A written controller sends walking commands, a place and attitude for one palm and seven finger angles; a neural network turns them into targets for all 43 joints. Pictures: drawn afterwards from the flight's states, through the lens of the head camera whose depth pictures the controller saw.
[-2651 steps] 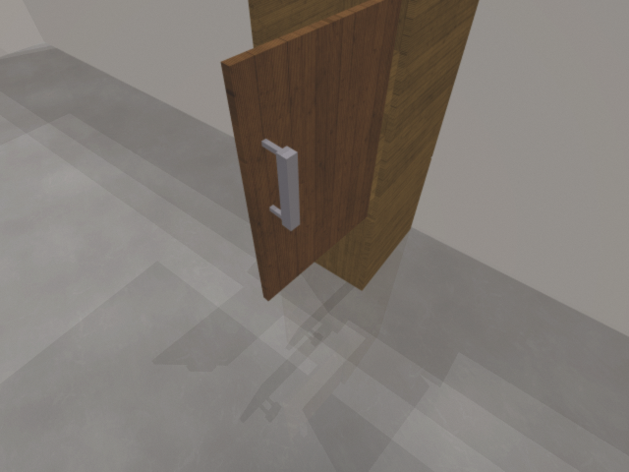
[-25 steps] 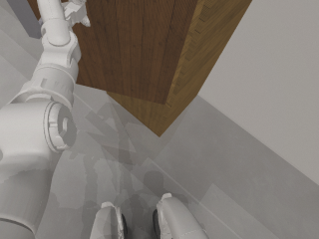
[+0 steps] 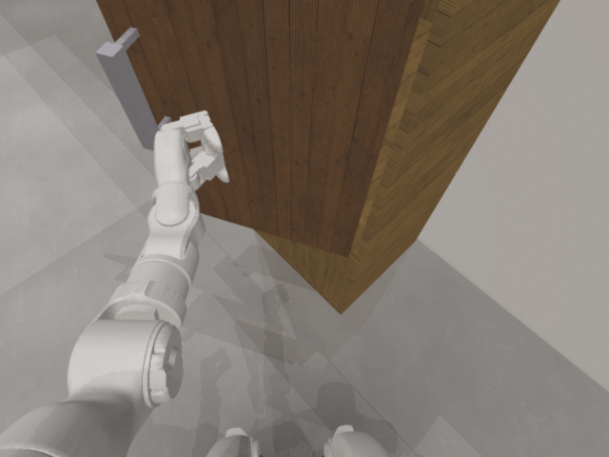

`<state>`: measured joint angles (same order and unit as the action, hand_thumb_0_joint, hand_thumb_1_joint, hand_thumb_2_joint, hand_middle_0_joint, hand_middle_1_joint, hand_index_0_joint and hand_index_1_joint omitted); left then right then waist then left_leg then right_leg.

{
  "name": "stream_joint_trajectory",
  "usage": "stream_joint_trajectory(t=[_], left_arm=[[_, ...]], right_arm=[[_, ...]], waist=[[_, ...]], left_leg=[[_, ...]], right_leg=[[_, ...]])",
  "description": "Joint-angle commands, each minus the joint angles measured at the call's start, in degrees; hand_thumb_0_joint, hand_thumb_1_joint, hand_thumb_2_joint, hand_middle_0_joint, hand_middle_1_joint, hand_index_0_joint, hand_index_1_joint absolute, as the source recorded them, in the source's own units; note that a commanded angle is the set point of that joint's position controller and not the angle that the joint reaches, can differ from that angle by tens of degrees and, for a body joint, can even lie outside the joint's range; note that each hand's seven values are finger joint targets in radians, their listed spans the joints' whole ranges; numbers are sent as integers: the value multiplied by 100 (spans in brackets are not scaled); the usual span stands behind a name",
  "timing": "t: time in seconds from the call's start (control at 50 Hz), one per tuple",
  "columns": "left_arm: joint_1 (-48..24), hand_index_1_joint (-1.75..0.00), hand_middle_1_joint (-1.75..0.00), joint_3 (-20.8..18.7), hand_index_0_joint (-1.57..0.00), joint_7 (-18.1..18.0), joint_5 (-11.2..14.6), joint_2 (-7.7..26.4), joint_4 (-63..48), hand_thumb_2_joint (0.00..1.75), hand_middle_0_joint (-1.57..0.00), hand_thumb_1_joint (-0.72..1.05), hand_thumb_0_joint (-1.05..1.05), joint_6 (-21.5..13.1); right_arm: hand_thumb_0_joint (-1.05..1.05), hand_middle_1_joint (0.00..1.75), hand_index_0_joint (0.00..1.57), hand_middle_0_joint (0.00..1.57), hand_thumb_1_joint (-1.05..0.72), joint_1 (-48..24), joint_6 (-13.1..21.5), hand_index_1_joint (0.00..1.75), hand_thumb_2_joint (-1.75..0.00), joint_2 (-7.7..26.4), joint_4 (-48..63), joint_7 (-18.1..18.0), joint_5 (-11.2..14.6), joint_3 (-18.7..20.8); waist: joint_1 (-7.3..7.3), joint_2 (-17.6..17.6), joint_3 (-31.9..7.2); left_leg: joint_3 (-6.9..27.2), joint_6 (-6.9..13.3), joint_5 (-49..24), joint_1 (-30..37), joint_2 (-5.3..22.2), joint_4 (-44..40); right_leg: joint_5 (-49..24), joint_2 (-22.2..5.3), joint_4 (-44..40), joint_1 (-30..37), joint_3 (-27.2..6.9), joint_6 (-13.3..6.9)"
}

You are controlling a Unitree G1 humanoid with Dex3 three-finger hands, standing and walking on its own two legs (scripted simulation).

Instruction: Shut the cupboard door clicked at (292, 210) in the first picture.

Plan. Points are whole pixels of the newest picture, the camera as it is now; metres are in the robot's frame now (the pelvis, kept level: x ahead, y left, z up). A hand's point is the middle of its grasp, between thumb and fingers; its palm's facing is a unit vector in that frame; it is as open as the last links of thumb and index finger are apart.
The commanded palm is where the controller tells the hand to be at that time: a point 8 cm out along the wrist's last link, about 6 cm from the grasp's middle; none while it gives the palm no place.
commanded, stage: pull the fist back off the door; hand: left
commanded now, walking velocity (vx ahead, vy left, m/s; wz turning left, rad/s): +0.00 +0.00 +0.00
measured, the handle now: (142, 93) +0.62 +0.19 +0.08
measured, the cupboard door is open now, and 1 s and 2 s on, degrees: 28 28 28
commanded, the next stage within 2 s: draw the hand back to the body in 0.10 s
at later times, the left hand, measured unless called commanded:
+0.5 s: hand (163, 184) +0.41 +0.13 +0.13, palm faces +0.10 -0.99 -0.06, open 3.1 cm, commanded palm +0.37 +0.17 +0.13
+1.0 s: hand (10, 313) +0.26 +0.22 +0.17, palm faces +0.17 -0.96 -0.22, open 3.3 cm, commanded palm +0.22 +0.26 +0.19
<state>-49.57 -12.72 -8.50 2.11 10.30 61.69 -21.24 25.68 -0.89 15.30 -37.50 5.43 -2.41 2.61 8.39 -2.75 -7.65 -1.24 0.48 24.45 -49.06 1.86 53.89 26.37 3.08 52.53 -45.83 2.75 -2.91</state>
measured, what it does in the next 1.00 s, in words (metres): rises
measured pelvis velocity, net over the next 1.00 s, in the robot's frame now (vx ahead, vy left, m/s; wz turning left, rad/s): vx -0.02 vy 0.03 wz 0.03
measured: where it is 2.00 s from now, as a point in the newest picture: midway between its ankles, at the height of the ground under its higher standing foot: outside the picture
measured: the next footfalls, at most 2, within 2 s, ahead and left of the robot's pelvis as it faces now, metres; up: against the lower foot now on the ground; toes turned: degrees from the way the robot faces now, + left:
none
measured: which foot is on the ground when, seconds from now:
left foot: down 0.00-1.00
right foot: down 0.00-1.00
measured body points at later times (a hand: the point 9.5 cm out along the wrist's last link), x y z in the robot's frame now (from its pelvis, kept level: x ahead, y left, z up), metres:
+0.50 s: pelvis +0.00 -0.01 +0.02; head +0.04 -0.03 +0.47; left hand +0.40 +0.18 +0.13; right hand +0.05 -0.25 -0.11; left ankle +0.01 +0.11 -0.68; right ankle -0.02 -0.09 -0.68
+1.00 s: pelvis -0.02 +0.03 +0.05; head -0.04 +0.02 +0.50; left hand +0.25 +0.27 +0.18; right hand +0.19 -0.18 -0.02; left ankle +0.01 +0.11 -0.68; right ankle -0.02 -0.09 -0.68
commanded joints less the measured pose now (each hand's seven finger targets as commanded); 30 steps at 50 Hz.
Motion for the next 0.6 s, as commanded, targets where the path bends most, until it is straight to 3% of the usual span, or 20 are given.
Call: stream_joint_trajectory(t=[0.0,0.02,0.06,0.1,0.14,0.16,0.18,0.2,0.24,0.26,0.3,0.32,0.36,0.44,0.46,0.54,0.58], left_arm=[[-2772,-150,-150,342,-130,-21,29,447,-2116,90,-130,90,0,-863],[-2903,-150,-150,419,-130,-57,-48,435,-2037,90,-130,90,0,-909],[-3006,-150,-150,625,-130,-95,-180,290,-1996,90,-130,90,0,-915],[-2765,-150,-150,449,-130,-134,-218,483,-1546,90,-130,90,0,-770],[-2659,-150,-150,481,-130,-120,-158,389,-1235,90,-130,90,0,-547],[-2757,-150,-150,360,-130,-124,-145,557,-1188,90,-130,90,0,-480],[-2748,-150,-150,420,-130,-104,-80,406,-1105,90,-130,90,0,-402],[-2712,-150,-150,262,-130,-98,-15,544,-964,90,-130,90,0,-342],[-2187,-150,-150,-264,-130,-43,121,1072,-1335,90,-130,90,0,-351],[-1902,-150,-150,-401,-130,3,167,1232,-1661,90,-130,90,0,-419],[-1324,-150,-150,-332,-130,135,207,1158,-2292,90,-130,90,0,-536],[-1105,-150,-150,-260,-130,208,204,1129,-2638,90,-130,90,0,-573],[-342,-150,-150,-173,-130,392,190,1125,-2850,90,-130,90,0,-472],[376,-150,-150,321,-130,833,541,652,-3619,90,-130,90,0,62],[378,-150,-150,551,-130,938,640,468,-3839,90,-130,90,0,201],[468,-150,-150,633,-130,1105,976,513,-4599,90,-130,90,0,491],[663,-150,-150,542,-130,1071,925,743,-5055,90,-130,90,0,447]], right_arm=[[0,30,20,20,-90,649,168,30,-90,684,223,-79,55,277],[0,30,20,20,-90,611,175,30,-90,674,155,-92,59,279],[0,30,20,20,-90,572,174,30,-90,658,84,-112,60,295],[0,30,20,20,-90,455,129,30,-90,674,64,-143,84,278],[0,30,20,20,-90,355,82,30,-90,662,123,-171,113,239],[0,30,20,20,-90,358,56,30,-90,689,106,-203,119,224],[0,30,20,20,-90,276,49,30,-90,649,144,-211,142,193],[0,30,20,20,-90,234,41,30,-90,665,164,-233,153,180],[0,30,20,20,-90,128,22,30,-90,688,371,-272,162,151],[0,30,20,20,-90,72,14,30,-90,702,479,-293,163,133],[0,30,20,20,-90,-59,46,30,-90,617,665,-278,200,97],[0,30,20,20,-90,-120,61,30,-90,599,725,-272,218,96],[0,30,20,20,-90,-160,48,30,-90,618,819,-279,270,97],[0,30,20,20,-90,-496,18,30,-90,632,948,-343,482,102],[0,30,20,20,-90,-588,23,30,-90,644,961,-390,520,93],[0,30,20,20,-90,-999,177,30,-90,611,986,-569,611,14],[0,30,20,20,-90,-1177,261,30,-90,583,972,-641,619,-28]], waist=[[122,-93,-2695],[196,28,-2606],[241,-76,-2531],[207,136,-2427],[192,322,-2283],[159,223,-2370],[148,240,-2355],[129,430,-2305],[-213,554,-2641],[-380,405,-2931],[-570,340,-3105],[-582,406,-3081],[-623,789,-2720],[-533,958,-1869],[-479,778,-1710],[-481,692,-1060],[-586,229,-1082]], left_leg=[[179,144,-2553,2276,-190,-124],[206,143,-2477,2264,-176,-110],[218,147,-2515,2355,-183,-56],[196,147,-2287,2170,-192,-95],[151,156,-2069,1937,-234,-183],[149,149,-2102,1962,-239,-190],[149,145,-2092,1946,-258,-213],[144,151,-1956,1814,-255,-227],[66,156,-2020,1727,-301,-369],[44,153,-2242,1864,-319,-413],[-28,159,-2493,1992,-342,-488],[-68,180,-2490,2000,-345,-519],[-103,210,-2328,1875,-349,-690],[-138,235,-1816,2184,-308,-1037],[-128,249,-1742,2389,-298,-1120],[-53,271,-1160,2669,-285,-1410],[2,263,-1182,2942,-272,-1528]], right_leg=[[-3329,-39,-491,1011,-273,264],[-3241,-54,-462,909,-255,274],[-3212,-75,-411,727,-257,281],[-3125,-103,-479,788,-291,310],[-3086,-124,-571,945,-324,333],[-3140,-140,-548,1007,-357,330],[-3139,-145,-565,1030,-331,326],[-3049,-149,-616,1103,-348,336],[-3410,-176,-644,1824,-448,342],[-3719,-186,-581,2106,-471,323],[-4184,-202,-576,2506,-459,315],[-4375,-216,-616,2647,-484,351],[-4590,-242,-751,2907,-511,437],[-3987,-271,-1299,2780,-494,590],[-3610,-252,-1434,2653,-477,568],[-2073,-260,-1991,2381,-492,445],[-1835,-239,-1962,2358,-411,328]])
